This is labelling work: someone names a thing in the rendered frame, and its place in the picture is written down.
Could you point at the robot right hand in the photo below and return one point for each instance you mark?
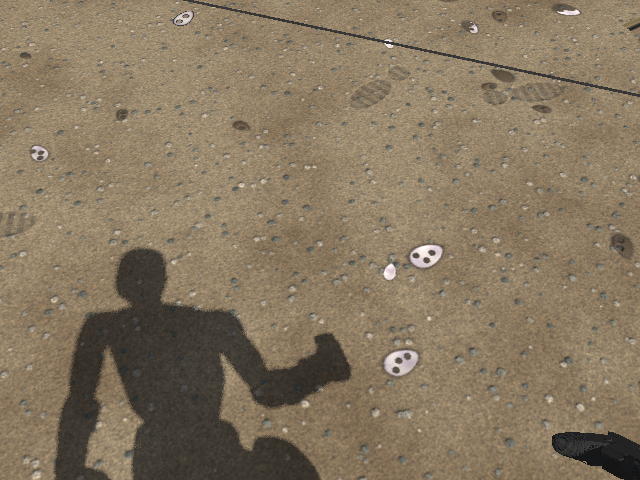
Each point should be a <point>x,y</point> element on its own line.
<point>615,453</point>

